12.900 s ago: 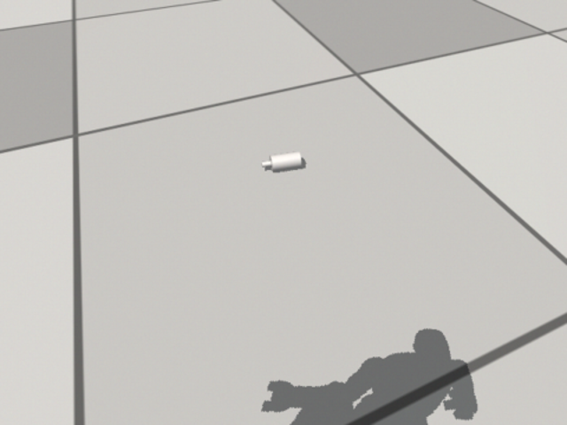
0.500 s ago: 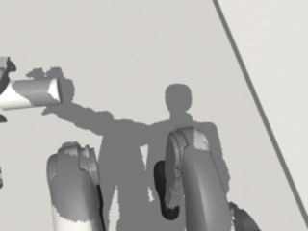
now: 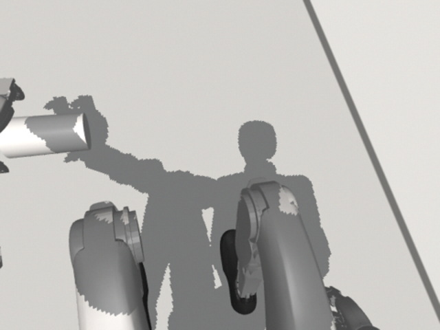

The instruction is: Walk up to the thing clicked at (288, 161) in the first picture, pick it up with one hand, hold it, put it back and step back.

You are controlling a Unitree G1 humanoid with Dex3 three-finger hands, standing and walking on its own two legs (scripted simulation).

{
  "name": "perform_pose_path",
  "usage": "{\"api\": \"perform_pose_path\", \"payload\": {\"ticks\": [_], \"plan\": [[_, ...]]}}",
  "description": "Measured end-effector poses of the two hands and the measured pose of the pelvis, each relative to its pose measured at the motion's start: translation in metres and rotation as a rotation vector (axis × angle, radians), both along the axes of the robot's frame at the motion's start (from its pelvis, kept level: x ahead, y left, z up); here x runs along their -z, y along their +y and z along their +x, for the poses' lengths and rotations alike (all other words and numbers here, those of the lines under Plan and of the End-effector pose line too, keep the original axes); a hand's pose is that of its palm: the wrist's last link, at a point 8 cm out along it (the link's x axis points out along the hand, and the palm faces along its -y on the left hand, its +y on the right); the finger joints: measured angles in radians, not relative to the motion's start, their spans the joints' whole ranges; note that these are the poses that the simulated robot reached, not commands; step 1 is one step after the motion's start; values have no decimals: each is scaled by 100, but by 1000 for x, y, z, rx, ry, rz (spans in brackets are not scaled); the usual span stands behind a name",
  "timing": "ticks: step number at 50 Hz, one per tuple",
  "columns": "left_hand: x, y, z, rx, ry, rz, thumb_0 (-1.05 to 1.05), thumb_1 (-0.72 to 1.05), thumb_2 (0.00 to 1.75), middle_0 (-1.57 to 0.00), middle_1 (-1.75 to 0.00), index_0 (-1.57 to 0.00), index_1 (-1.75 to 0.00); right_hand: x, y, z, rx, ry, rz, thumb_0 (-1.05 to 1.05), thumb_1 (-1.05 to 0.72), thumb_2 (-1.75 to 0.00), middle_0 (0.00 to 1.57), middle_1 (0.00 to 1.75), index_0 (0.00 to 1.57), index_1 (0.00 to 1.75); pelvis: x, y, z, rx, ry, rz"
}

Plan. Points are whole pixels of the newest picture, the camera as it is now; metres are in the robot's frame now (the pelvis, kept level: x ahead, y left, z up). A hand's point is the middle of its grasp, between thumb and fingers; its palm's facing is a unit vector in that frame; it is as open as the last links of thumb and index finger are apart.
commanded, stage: rise first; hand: left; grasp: from above
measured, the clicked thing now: (35, 135) +0.48 +0.33 -0.28
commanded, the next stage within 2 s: approach in 0.50 s
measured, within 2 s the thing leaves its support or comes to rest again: neither
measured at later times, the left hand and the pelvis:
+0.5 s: hand out of the picture +0.44 +0.35 -0.16, palm faces -0.47 -0.06 -0.88, open 14.1 cm; pelvis +0.00 +0.00 +0.00, yaw +0 degrees
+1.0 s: hand (42, 111) +0.49 +0.28 -0.16, palm faces -0.36 -0.04 -0.93, open 14.1 cm; pelvis +0.00 +0.00 +0.00, yaw +0 degrees
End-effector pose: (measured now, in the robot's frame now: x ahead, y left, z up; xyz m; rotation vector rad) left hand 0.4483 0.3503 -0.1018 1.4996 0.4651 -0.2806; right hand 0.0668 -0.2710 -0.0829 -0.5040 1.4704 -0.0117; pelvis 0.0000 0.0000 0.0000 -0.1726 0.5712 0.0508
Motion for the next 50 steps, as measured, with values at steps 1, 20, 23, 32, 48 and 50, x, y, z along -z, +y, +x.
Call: {"api": "perform_pose_path", "payload": {"ticks": [1,20,23,32,48,50], "plan": [[0,0,0,-1,2,1,0,-57,106,-10,-100,-7,-102,0,0,0,0,-1,0,0,-91,-90,21,29,20,30,0,0,0,0,0,0],[0,2,-3,5,12,2,0,-56,104,-9,-102,-8,-104,-6,5,-7,15,0,-1,0,-91,-90,21,29,20,30,-3,2,-2,-6,0,-4],[0,1,-3,6,17,2,0,-56,104,-9,-102,-8,-104,-6,5,-7,12,-5,0,0,-91,-90,21,29,20,30,-3,2,-3,-5,-3,-5],[1,0,0,3,16,-3,0,-56,105,-9,-102,-8,-104,-6,6,-9,9,-3,1,0,-91,-90,21,29,20,30,-2,2,-3,-5,-3,-4],[7,-62,40,103,-96,-23,0,-54,104,-8,-100,-8,-101,-9,2,-26,40,-9,-10,0,-89,-89,21,29,20,30,2,-1,-2,4,11,2],[2,-66,44,80,-115,-10,0,-54,104,-8,-100,-8,-101,-9,3,-30,58,-10,-4,0,-89,-89,21,29,20,30,1,-2,-1,5,18,5]]}}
